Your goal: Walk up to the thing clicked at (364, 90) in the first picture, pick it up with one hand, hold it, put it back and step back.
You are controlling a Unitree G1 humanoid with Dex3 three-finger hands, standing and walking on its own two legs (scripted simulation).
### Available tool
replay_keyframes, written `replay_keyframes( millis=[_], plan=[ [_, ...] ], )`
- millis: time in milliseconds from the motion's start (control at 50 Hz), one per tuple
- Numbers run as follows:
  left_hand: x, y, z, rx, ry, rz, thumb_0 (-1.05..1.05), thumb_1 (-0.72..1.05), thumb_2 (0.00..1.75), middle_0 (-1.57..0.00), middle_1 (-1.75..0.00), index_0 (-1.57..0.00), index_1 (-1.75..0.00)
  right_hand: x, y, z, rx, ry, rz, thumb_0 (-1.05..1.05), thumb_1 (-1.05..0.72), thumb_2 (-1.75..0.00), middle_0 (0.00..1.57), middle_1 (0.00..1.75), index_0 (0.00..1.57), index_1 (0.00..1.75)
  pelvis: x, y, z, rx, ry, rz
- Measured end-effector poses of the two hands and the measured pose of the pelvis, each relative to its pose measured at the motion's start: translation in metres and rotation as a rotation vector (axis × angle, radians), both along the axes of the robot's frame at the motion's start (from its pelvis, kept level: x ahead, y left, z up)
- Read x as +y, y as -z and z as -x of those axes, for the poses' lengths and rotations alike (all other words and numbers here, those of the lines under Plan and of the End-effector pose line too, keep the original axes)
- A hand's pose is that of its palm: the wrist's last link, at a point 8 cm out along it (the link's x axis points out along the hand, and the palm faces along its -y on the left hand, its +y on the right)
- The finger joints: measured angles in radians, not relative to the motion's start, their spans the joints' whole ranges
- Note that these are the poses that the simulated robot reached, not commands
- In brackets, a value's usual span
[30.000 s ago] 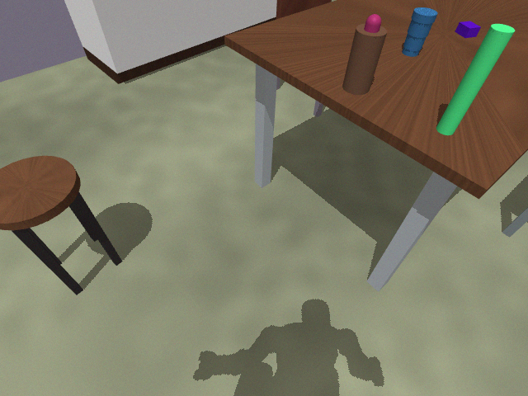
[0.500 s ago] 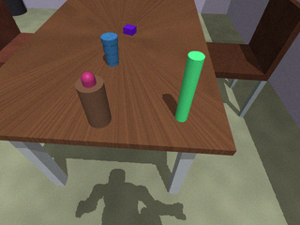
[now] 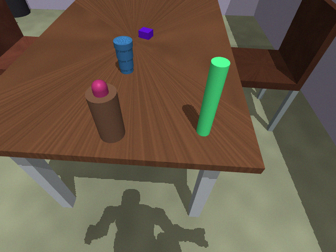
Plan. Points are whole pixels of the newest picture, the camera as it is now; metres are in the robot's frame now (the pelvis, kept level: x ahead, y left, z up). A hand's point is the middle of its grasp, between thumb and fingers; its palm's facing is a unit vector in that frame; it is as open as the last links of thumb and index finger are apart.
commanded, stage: stand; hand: left
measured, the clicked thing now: (106, 110) +0.45 +0.19 +0.08
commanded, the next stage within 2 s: step back in 0.40 s
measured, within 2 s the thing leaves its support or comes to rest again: neither
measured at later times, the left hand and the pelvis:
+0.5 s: hand out of the picture +0.06 +0.26 -0.16, palm faces +0.02 -0.93 -0.36, open 7.3 cm; pelvis -0.01 +0.00 -0.01, yaw +0 degrees
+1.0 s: hand out of the picture +0.02 +0.31 -0.18, palm faces -0.02 -0.93 -0.37, open 7.3 cm; pelvis -0.10 +0.04 -0.02, yaw +0 degrees
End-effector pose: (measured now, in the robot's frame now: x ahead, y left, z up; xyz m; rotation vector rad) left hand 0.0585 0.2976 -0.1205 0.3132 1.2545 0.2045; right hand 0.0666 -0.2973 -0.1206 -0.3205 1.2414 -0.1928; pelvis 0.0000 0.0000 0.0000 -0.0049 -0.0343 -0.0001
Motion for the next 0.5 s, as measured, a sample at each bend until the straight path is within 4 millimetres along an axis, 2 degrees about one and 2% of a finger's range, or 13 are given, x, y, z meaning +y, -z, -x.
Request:
replay_keyframes(
  millis=[400, 500],
  plan=[
    [0.001, 0.000, 0.003, 0.007, -0.006, -0.001, 0.01, 0.91, 0.90, -0.20, -0.30, -0.21, -0.30, 0.001, 0.000, -0.001, 0.001, -0.006, -0.002, 0.00, -0.90, -0.90, 0.20, 0.30, 0.20, 0.30, 0.000, 0.000, 0.000, 0.002, -0.004, 0.000],
    [0.008, 0.002, 0.003, -0.011, -0.034, -0.021, 0.00, 0.91, 0.89, -0.20, -0.30, -0.21, -0.30, -0.006, 0.004, -0.002, 0.001, 0.010, 0.003, 0.00, -0.90, -0.90, 0.20, 0.30, 0.20, 0.30, -0.001, 0.006, 0.012, 0.007, -0.008, 0.000]
  ],
)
